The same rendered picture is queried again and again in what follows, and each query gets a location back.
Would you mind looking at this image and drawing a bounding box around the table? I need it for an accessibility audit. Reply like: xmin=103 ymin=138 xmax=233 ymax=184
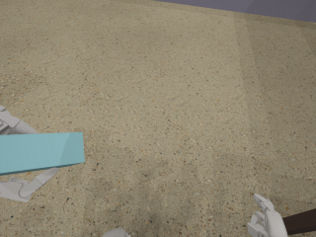
xmin=282 ymin=208 xmax=316 ymax=235

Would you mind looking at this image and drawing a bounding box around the left robot hand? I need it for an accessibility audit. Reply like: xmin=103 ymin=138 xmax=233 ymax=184
xmin=0 ymin=106 xmax=59 ymax=202

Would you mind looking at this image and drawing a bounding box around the right robot hand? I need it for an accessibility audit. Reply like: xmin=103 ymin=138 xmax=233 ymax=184
xmin=247 ymin=194 xmax=288 ymax=237

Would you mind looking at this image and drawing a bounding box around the sponge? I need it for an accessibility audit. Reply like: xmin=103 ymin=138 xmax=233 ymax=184
xmin=0 ymin=132 xmax=85 ymax=176

